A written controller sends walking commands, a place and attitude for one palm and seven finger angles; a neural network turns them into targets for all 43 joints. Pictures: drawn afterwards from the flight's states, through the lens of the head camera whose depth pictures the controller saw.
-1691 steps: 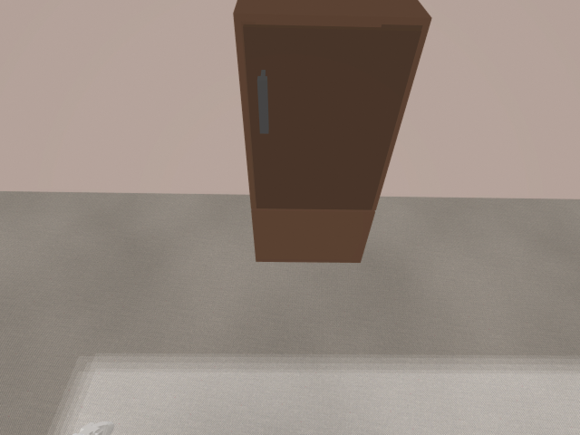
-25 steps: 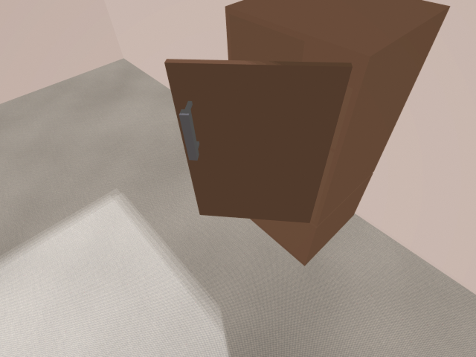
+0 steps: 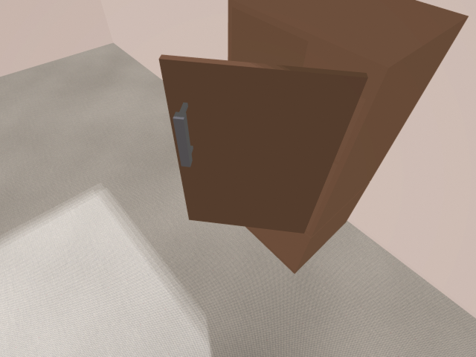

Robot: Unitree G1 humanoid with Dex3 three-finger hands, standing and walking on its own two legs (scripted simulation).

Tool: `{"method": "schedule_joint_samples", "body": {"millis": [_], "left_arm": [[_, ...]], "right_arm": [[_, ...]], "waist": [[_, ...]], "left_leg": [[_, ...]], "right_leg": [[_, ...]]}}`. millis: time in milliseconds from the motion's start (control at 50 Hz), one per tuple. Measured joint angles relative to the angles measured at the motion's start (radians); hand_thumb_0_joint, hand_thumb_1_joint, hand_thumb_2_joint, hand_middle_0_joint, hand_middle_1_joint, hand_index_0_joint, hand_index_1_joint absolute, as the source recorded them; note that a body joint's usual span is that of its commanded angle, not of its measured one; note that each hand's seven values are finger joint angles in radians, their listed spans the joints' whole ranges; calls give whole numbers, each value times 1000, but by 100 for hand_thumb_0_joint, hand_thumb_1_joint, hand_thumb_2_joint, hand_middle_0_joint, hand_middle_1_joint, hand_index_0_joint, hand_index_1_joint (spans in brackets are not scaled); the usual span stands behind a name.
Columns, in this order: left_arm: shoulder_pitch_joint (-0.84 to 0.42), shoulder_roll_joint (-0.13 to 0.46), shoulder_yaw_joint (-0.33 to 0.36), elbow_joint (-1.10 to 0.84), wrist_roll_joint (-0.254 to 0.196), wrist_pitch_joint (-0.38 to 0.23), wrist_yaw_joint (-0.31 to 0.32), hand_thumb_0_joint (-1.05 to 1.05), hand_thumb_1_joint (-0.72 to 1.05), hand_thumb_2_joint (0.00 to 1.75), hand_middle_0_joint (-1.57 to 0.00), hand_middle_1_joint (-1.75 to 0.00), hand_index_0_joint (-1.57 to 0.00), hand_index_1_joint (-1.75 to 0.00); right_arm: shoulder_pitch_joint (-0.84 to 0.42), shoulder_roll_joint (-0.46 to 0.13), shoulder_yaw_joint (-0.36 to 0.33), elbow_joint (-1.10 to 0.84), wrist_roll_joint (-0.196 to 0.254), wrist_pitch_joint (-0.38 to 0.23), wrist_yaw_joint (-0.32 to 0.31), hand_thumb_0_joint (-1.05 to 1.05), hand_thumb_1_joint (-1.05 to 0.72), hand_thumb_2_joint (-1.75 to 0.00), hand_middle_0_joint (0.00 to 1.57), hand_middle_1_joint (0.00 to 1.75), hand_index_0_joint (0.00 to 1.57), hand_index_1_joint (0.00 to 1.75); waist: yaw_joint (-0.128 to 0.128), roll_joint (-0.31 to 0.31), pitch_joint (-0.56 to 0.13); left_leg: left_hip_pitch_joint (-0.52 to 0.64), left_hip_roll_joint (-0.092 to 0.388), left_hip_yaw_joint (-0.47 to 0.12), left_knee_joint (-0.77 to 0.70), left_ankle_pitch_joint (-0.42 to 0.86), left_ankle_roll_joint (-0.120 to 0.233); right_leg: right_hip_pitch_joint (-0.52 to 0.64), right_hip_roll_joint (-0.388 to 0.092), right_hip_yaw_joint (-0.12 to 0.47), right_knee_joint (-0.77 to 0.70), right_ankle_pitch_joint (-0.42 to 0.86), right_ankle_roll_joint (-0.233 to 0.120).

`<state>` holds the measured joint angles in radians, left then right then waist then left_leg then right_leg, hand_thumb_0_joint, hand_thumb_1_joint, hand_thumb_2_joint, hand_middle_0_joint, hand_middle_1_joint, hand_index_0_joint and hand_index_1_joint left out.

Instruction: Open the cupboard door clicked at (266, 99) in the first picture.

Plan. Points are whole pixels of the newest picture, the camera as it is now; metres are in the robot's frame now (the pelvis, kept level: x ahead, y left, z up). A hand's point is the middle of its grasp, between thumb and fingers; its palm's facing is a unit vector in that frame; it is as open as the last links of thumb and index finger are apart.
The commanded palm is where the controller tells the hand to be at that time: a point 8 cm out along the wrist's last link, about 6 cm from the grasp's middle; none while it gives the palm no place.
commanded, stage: come to a stop and stand still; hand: left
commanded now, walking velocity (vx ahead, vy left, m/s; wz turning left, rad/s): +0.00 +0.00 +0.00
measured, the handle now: (185, 135) +0.57 +0.16 +0.02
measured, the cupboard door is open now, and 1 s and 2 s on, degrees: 41 41 41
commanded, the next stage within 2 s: look again from close up in 1.04 s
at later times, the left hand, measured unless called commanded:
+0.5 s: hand out of the picture +0.11 +0.18 -0.17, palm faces -0.02 -0.98 -0.22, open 7.4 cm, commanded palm none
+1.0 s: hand out of the picture +0.02 +0.19 -0.16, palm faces -0.01 -0.98 -0.22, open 7.4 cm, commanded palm none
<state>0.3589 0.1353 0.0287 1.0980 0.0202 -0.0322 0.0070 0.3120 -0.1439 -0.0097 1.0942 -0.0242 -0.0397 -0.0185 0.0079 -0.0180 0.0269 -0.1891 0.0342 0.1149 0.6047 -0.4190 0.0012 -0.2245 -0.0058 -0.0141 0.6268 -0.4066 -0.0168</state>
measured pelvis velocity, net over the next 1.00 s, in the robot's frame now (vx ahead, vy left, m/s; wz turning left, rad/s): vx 0.01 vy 0.01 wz -0.01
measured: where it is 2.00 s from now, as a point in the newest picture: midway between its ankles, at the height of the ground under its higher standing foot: outside the picture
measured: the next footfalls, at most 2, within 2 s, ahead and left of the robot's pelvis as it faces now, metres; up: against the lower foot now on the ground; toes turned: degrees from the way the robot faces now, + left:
right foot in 0.24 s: +0.07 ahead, -0.11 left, +0.00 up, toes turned -2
left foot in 0.54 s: +0.07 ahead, +0.12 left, +0.00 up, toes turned +2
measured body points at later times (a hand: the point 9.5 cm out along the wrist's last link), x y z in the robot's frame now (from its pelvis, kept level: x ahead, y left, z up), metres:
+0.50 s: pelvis +0.03 -0.01 +0.00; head +0.08 +0.00 +0.45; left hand +0.11 +0.23 -0.15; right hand +0.08 -0.24 -0.15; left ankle +0.01 +0.12 -0.70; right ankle +0.08 -0.11 -0.72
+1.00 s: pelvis +0.01 +0.01 +0.01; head +0.02 +0.00 +0.46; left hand +0.03 +0.24 -0.14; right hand +0.06 -0.24 -0.14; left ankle +0.03 +0.12 -0.72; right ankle +0.03 -0.11 -0.72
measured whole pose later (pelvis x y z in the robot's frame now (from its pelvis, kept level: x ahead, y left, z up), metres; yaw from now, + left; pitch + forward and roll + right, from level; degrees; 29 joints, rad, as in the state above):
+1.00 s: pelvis +0.01 +0.01 +0.01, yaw -1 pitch -2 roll +0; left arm 0.32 0.19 -0.01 1.02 0.02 0.00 0.02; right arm 0.24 -0.20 -0.03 1.00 -0.03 -0.01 -0.02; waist 0.00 0.00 0.03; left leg -0.24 0.01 0.05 0.53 -0.26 0.01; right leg -0.24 -0.02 -0.04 0.54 -0.27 -0.01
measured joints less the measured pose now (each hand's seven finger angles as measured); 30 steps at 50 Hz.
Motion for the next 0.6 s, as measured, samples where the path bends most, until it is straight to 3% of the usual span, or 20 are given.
{"method": "schedule_joint_samples", "body": {"millis": [40, 80, 120, 160, 220, 240, 340, 380, 460, 540, 600], "left_arm": [[-2, 3, 2, 7, 0, 8, 0, 0, 91, 90, -20, -30, -20, -29], [-21, 4, 2, 13, -1, 22, 3, 0, 91, 90, -20, -30, -20, -29], [-58, 9, 5, 4, -3, 32, 7, 0, 91, 90, -20, -30, -20, -29], [-103, 20, 9, -18, -2, 38, 15, 1, 92, 90, -20, -30, -20, -29], [-154, 44, 14, -67, -3, 27, 13, 1, 93, 90, -20, -30, -20, -29], [-162, 54, 15, -85, -1, 19, 13, 1, 93, 90, -20, -30, -20, -29], [-204, 63, 15, -131, 1, 5, 28, 0, 92, 90, -20, -30, -20, -29], [-207, 58, 12, -138, 5, 17, 31, 0, 92, 90, -20, -30, -20, -29], [-200, 50, 6, -143, 12, 41, 26, 0, 91, 90, -20, -30, -20, -29], [-178, 44, 3, -144, 5, 55, 18, 0, 91, 90, -20, -30, -20, -29], [-177, 47, 9, -134, -3, 74, 18, 0, 91, 90, -20, -30, -20, -29]], "right_arm": [[-4, 5, 1, -5, -4, -21, -4, 0, -91, -90, 19, 30, 20, 29], [3, 10, 4, -15, -11, -34, -14, 0, -91, -90, 19, 30, 20, 29], [14, 19, 8, -20, -16, -32, -20, 0, -91, -90, 19, 30, 20, 29], [21, 28, 13, -14, -16, -20, -24, 0, -91, -90, 19, 30, 20, 29], [27, 37, 11, -2, -5, 5, -23, 0, -91, -90, 19, 30, 20, 29], [31, 40, 6, 0, 0, 14, -21, 0, -91, -90, 20, 30, 20, 29], [-34, 17, -31, -10, 18, 62, -22, 0, -91, -90, 20, 30, 20, 29], [-75, 2, -40, -28, 15, 72, -18, 0, -91, -90, 20, 30, 20, 29], [-131, -12, -42, -76, 9, 68, -5, 0, -91, -90, 19, 30, 20, 29], [-135, -17, -33, -111, 8, 43, -1, 0, -91, -90, 19, 30, 20, 29], [-116, -1, -22, -111, -4, 36, -4, 0, -91, -90, 19, 30, 20, 29]], "waist": [[0, -9, 5], [-12, 0, 14], [-24, 9, 27], [-26, 18, 46], [-19, 28, 78], [-17, 25, 83], [-13, 26, 106], [-13, 20, 107], [-13, -3, 86], [-9, -14, 57], [1, -33, 49]], "left_leg": [[26, -7, 16, -14, -8, 11], [53, -4, 23, -34, -12, 21], [80, -2, 20, -68, -3, 19], [104, 1, 17, -100, 9, 11], [116, 6, 14, -88, -2, -2], [105, 4, 12, -51, -16, -5], [-113, -28, -72, 404, -165, 2], [-173, -32, -85, 467, -152, -5], [-197, -23, -75, 345, -84, -15], [-95, -16, -60, 29, 58, -11], [-78, -26, -60, 3, 92, 16]], "right_leg": [[-31, -7, 0, 96, -11, -15], [-100, -6, -21, 278, -87, -26], [-158, -15, -48, 351, -114, -27], [-183, -26, -69, 282, -59, -22], [-163, -32, -90, 64, 151, -18], [-149, -36, -92, 27, 222, -22], [-150, -45, -97, 47, 112, -40], [-148, -43, -91, 21, 135, -33], [-152, -40, -77, -20, 171, -30], [-162, -31, -75, -4, 172, -12], [-151, -33, -67, 15, 94, 3]]}}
